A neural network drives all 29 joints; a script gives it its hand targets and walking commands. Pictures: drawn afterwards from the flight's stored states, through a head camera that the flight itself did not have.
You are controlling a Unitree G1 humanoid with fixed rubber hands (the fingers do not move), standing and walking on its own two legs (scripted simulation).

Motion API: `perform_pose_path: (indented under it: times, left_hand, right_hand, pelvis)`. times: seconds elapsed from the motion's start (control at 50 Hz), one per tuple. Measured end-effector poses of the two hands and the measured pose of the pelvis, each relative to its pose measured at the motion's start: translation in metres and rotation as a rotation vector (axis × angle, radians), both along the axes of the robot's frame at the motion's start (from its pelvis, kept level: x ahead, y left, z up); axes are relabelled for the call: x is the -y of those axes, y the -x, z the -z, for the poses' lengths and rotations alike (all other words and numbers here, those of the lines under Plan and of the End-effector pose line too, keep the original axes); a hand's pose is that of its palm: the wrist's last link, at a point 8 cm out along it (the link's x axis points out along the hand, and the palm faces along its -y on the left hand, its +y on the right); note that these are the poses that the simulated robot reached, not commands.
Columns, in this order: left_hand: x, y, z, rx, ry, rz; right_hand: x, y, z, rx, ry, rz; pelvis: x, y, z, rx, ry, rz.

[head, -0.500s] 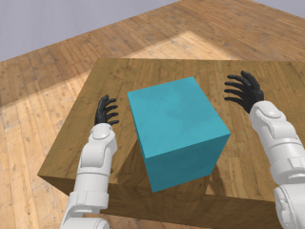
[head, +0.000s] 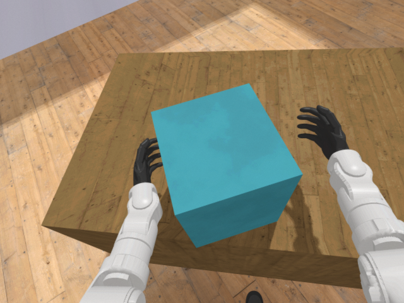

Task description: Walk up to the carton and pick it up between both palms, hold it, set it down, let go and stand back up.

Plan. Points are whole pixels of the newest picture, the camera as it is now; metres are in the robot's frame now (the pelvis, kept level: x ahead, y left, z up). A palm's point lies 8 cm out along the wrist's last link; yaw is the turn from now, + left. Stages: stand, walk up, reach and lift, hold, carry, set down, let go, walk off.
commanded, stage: reach and lift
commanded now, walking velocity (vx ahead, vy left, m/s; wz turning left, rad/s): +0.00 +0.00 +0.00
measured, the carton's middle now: (220, 172) +0.38 +0.03 -0.01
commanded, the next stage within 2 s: none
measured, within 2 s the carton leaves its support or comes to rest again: leaves its support in 1.76 s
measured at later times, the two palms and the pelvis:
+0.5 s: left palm (159, 177) +0.35 +0.15 +0.01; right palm (301, 150) +0.42 -0.14 +0.01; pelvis +0.00 +0.00 +0.00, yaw +0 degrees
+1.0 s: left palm (161, 179) +0.35 +0.15 +0.01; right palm (301, 151) +0.42 -0.14 +0.01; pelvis +0.00 +0.00 +0.00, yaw +0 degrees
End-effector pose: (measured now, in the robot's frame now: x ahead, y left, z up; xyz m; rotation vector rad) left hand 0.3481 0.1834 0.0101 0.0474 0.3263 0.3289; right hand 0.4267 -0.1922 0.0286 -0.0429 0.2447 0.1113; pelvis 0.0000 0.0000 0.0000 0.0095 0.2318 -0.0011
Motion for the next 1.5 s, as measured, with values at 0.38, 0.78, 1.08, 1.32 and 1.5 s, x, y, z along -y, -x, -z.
perform_pose_path:
  times: [0.38,0.78,1.08,1.32,1.5]
  left_hand:
    - [0.029,-0.004,0.003,0.053,0.045,0.035]
    - [0.036,0.000,0.001,0.060,0.030,0.009]
    - [0.037,0.004,0.002,0.073,0.054,-0.036]
    - [0.039,0.006,0.002,0.071,0.061,-0.032]
    - [0.039,0.006,0.002,0.072,0.063,-0.033]
  right_hand:
    - [-0.058,0.001,0.017,0.027,0.005,-0.076]
    - [-0.053,0.005,0.018,0.042,0.027,-0.032]
    - [-0.056,0.009,0.015,0.057,0.076,-0.039]
    - [-0.054,0.012,0.014,0.054,0.094,-0.034]
    - [-0.054,0.012,0.014,0.051,0.090,-0.031]
  pelvis:
    - [0.001,-0.005,0.002,-0.064,-0.001,-0.001]
    - [0.002,-0.003,0.002,-0.060,-0.003,-0.001]
    - [0.002,-0.002,0.002,-0.059,-0.003,-0.001]
    - [0.002,-0.002,0.002,-0.058,-0.003,-0.001]
    - [0.002,-0.002,0.002,-0.058,-0.003,-0.001]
